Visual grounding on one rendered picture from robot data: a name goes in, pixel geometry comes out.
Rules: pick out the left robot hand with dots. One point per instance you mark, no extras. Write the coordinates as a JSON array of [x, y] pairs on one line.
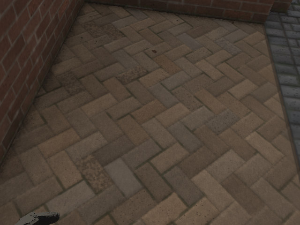
[[43, 218]]

